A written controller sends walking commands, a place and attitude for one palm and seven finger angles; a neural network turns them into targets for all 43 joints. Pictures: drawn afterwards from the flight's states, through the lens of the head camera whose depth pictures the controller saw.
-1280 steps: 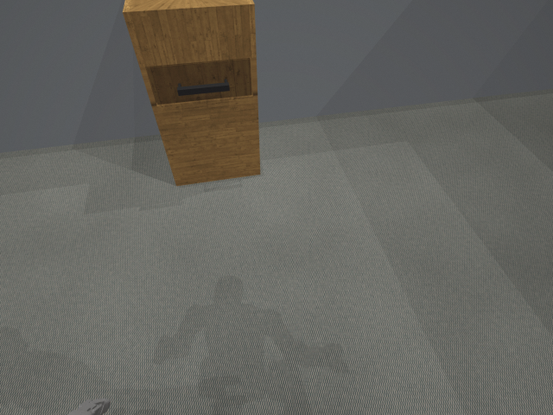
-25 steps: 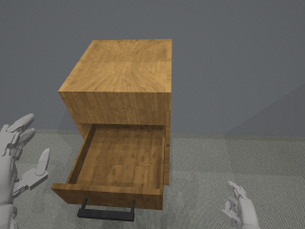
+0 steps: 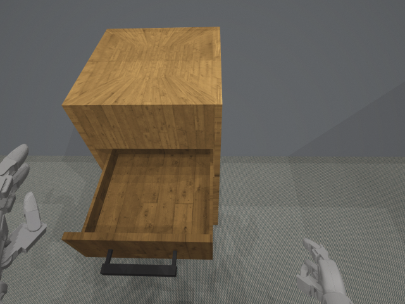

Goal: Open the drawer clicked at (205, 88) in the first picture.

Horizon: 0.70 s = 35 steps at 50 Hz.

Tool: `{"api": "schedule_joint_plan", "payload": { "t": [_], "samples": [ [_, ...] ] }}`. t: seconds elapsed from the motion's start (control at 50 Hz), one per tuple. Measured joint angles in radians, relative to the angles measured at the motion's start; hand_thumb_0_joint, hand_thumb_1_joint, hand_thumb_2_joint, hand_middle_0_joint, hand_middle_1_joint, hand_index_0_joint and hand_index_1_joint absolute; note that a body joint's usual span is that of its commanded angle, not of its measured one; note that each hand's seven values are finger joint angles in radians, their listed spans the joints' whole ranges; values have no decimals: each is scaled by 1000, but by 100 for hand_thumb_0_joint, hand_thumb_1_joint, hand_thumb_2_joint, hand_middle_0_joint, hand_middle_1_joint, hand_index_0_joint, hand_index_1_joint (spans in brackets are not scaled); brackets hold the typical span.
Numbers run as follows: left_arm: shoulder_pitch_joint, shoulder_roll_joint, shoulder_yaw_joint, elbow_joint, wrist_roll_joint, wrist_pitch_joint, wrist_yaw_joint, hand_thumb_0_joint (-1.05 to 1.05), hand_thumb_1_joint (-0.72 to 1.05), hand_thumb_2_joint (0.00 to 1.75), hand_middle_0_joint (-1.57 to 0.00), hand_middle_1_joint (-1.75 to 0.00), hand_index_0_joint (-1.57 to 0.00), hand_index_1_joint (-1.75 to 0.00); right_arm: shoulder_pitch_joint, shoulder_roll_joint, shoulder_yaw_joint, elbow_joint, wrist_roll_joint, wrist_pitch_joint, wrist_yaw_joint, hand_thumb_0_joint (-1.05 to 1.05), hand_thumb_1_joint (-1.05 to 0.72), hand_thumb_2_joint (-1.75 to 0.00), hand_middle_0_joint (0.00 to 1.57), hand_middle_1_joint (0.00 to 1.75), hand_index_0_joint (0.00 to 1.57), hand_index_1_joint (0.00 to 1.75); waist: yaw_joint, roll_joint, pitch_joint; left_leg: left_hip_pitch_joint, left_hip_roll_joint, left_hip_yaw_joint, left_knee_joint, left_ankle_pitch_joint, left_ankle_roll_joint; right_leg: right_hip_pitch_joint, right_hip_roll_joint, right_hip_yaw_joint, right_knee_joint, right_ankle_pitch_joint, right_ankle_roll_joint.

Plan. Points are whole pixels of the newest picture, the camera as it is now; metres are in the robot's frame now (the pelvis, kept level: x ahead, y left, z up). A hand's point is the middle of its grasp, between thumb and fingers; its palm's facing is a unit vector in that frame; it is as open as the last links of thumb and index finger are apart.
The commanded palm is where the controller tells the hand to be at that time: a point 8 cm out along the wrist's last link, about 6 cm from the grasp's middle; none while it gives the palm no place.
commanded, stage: step back with the hand held close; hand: left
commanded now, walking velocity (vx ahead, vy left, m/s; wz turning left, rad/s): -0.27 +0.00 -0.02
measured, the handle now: (140, 261) +0.25 +0.20 -0.23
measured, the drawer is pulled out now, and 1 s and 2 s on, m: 0.30 0.30 0.30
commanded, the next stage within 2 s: stop stepping back and stand still in 1.44 s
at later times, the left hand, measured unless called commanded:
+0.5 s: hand (11, 273) +0.14 +0.25 +0.15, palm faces +0.34 -0.82 -0.47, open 7.4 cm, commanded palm +0.07 +0.29 +0.17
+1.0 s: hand out of the picture +0.12 +0.25 +0.15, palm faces +0.33 -0.82 -0.48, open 7.4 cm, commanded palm +0.04 +0.30 +0.17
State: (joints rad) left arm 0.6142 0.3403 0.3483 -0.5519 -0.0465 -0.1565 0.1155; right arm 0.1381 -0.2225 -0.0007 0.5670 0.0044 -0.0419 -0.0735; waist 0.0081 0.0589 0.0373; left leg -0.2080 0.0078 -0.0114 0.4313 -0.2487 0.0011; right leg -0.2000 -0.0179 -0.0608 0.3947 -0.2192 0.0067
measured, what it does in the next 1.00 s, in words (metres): lifts its right foot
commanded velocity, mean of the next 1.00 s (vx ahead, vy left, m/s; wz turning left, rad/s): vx -0.33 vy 0.00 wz -0.03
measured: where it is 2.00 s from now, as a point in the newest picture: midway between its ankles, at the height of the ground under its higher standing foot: outside the picture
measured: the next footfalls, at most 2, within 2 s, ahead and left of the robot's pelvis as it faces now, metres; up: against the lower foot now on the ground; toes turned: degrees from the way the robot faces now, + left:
right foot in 1.22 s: -0.27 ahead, -0.18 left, +0.00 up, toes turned +6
left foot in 1.50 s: -0.17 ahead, +0.06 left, +0.00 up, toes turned +1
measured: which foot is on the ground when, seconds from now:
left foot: down 0.00-1.00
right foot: down 0.00-0.92, up 0.94-1.00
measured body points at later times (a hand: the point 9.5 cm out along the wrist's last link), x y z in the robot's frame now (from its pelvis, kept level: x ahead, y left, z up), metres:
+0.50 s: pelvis -0.05 +0.01 -0.01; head -0.01 +0.02 +0.44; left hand +0.11 +0.29 +0.17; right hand +0.15 -0.21 -0.08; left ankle -0.02 +0.12 -0.74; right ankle -0.01 -0.12 -0.74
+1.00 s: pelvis -0.09 +0.01 -0.01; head -0.04 +0.04 +0.43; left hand +0.10 +0.30 +0.18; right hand +0.09 -0.23 -0.09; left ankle -0.04 +0.11 -0.74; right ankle -0.07 -0.12 -0.72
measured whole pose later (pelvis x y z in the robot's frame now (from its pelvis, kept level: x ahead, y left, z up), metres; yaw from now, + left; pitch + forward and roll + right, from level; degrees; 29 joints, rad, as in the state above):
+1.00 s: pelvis -0.09 +0.01 -0.01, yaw +0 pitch +4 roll -2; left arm 0.63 0.42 0.40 -0.66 -0.03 -0.21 0.17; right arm 0.14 -0.17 -0.04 0.60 0.00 -0.07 -0.08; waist -0.03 -0.03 0.03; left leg -0.44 -0.02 -0.04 0.57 -0.20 0.04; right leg -0.47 0.01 -0.01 0.75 -0.36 0.01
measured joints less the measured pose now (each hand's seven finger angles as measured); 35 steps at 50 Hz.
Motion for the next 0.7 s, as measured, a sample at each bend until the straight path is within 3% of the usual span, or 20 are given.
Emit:
{"api": "schedule_joint_plan", "payload": {
  "t": [0.24, 0.7],
  "samples": [
    [60, 54, 16, -56, -5, -7, 14, 1, 89, 90, -22, -30, -21, -30, -13, 11, -25, -10, 10, 31, -13, 1, -90, -90, 20, 29, 20, 30, 0, -34, 14, -80, -21, 3, 39, 18, 15, -83, -23, 3, 49, 11, 14],
    [38, 63, 58, -103, 14, -62, 50, 1, 89, 90, -21, -30, -21, -30, 23, 34, -6, -20, 14, -41, -5, 1, -90, -90, 20, 30, 20, 30, -4, -73, 18, -212, -14, -8, 158, 32, 15, -203, -16, -3, 149, 34, 7]
  ]
}}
